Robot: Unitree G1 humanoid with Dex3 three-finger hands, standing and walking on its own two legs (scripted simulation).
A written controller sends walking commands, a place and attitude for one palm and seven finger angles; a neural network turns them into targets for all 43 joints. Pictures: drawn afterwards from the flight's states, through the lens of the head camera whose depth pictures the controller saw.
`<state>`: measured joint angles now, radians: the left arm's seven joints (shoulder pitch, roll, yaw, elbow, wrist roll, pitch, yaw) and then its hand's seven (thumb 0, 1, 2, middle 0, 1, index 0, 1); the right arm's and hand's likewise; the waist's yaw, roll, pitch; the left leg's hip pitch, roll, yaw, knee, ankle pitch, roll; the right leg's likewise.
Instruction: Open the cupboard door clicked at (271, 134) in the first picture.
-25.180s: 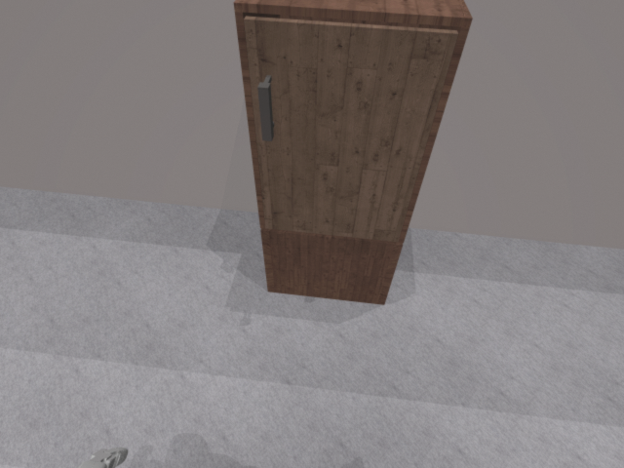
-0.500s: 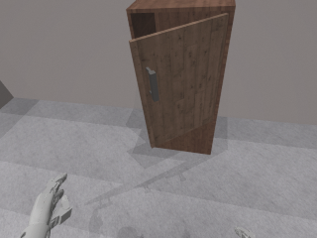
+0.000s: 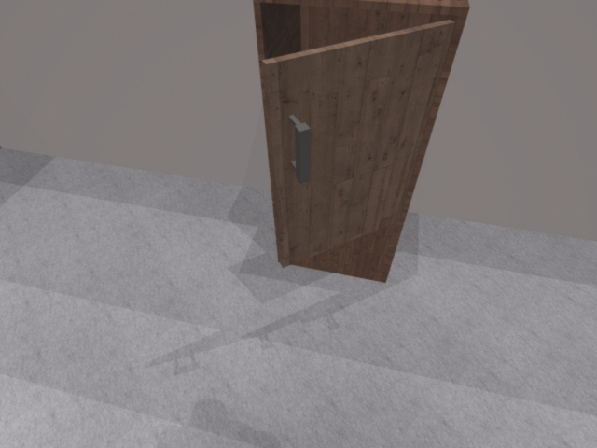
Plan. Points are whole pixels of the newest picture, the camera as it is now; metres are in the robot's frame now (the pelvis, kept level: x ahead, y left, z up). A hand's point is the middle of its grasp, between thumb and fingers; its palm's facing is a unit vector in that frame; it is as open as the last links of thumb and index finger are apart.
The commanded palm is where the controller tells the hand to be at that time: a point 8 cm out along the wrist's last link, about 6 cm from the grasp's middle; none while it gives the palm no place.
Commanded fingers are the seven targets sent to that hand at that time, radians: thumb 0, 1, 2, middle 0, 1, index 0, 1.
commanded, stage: let the arm hang, fingers relaxed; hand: left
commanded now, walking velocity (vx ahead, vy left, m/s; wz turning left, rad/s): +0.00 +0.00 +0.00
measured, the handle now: (298, 149) +0.64 +0.05 +0.04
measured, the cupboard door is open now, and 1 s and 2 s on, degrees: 39 39 39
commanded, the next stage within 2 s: look to check the result in 0.46 s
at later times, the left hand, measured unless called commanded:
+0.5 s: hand out of the picture -0.01 +0.18 -0.17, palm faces +0.02 -0.98 -0.18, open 7.3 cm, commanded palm none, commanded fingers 0.00 0.90 0.90 -0.20 -0.30 -0.20 -0.30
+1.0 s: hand out of the picture +0.02 +0.21 -0.17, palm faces +0.01 -0.97 -0.23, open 7.3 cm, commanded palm none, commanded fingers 0.00 0.90 0.90 -0.20 -0.30 -0.20 -0.30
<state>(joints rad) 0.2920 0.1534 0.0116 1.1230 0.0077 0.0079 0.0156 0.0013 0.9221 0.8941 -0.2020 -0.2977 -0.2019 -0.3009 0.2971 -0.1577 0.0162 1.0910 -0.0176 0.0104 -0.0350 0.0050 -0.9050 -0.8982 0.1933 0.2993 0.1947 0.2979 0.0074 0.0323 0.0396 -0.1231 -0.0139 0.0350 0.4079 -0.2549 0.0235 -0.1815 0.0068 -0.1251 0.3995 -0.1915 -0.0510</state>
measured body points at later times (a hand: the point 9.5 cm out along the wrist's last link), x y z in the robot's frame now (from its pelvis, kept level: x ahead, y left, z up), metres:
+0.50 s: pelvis +0.00 +0.02 +0.00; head +0.00 +0.01 +0.45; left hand -0.01 +0.23 -0.16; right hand -0.04 -0.20 -0.17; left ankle -0.02 +0.10 -0.74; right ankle +0.02 -0.08 -0.74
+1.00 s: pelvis +0.00 +0.02 +0.00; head +0.01 +0.01 +0.45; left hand +0.02 +0.26 -0.15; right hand +0.01 -0.22 -0.16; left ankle -0.02 +0.10 -0.74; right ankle +0.02 -0.08 -0.74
